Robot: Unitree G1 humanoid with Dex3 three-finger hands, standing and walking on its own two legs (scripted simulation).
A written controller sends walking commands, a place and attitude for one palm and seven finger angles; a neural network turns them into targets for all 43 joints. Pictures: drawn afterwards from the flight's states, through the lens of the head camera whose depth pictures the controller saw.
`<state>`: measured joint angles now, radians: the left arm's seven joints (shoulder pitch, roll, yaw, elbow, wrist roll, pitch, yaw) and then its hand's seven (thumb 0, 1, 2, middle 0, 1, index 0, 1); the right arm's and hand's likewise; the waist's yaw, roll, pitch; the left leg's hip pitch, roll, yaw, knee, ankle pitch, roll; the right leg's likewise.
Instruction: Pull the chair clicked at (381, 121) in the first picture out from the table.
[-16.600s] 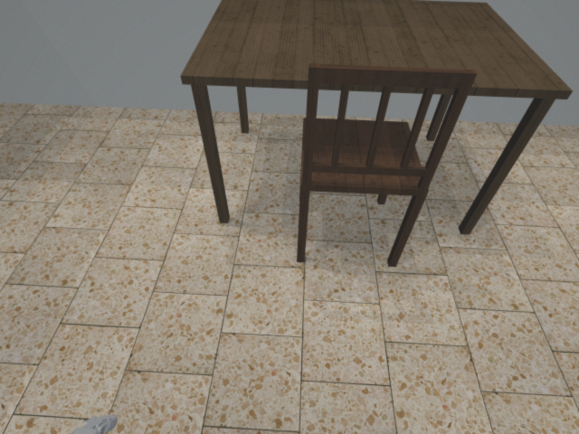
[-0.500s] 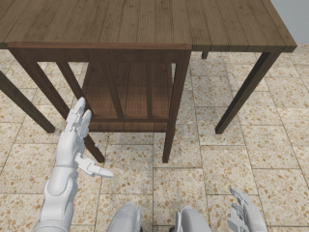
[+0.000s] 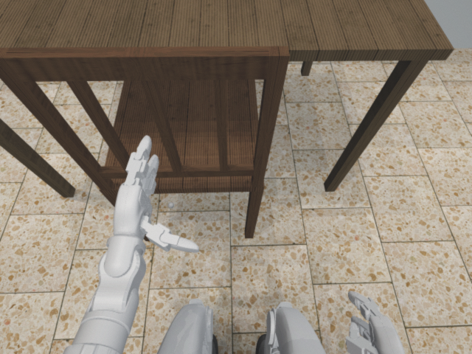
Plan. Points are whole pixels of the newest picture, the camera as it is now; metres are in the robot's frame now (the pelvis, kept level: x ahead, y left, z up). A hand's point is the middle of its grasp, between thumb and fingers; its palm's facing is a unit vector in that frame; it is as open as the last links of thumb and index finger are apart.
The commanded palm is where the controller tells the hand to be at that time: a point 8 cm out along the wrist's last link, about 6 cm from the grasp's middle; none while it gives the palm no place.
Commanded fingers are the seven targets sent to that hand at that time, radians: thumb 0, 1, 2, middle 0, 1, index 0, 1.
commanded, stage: aim the fingers beside a spindle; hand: left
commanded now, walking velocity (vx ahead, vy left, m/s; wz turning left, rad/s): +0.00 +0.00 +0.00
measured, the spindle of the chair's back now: (165, 132) +0.50 +0.15 +0.01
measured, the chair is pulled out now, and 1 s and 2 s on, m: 0.00 0.00 0.00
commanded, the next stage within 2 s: none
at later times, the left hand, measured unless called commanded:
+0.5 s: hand (162, 198) +0.36 +0.13 +0.03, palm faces +0.04 -1.00 -0.05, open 17.0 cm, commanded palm +0.33 +0.18 +0.02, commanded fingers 0.00 -0.50 0.30 -0.06 -0.08 -0.06 -0.08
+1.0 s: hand (161, 205) +0.34 +0.13 +0.03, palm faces +0.03 -1.00 -0.04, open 17.0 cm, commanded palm +0.32 +0.17 +0.03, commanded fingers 0.00 -0.50 0.30 -0.06 -0.08 -0.06 -0.08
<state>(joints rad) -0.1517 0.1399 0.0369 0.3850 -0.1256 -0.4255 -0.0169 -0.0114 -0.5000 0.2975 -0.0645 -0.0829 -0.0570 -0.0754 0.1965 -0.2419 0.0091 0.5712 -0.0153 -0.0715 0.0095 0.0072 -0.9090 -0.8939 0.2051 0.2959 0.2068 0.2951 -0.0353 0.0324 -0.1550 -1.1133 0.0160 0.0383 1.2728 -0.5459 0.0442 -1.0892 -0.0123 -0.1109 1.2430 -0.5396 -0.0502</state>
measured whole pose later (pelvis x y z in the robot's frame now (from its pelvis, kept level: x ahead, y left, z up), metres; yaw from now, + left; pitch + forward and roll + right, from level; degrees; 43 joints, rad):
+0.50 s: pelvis +0.00 +0.00 +0.00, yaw +0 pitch +22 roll -2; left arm -0.18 0.15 0.04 0.41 -0.09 -0.46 0.04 -0.01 -0.50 0.30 -0.07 -0.08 -0.06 -0.08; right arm 0.18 -0.24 0.01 0.56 -0.02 -0.04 0.02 0.01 -0.91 -0.89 0.20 0.30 0.21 0.29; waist -0.03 0.03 -0.16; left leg -1.11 0.01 0.04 1.27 -0.55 0.05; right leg -1.08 -0.02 -0.11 1.24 -0.54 -0.04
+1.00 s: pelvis +0.00 +0.00 +0.00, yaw +0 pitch +21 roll -2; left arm -0.13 0.16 0.04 0.38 -0.13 -0.45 0.00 -0.01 -0.50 0.30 -0.06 -0.08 -0.06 -0.08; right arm 0.19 -0.24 0.00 0.56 -0.01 -0.03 0.01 0.01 -0.91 -0.89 0.20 0.30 0.21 0.29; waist -0.03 0.03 -0.15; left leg -1.10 0.02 0.03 1.26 -0.54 0.04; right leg -1.07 -0.01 -0.12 1.23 -0.54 -0.05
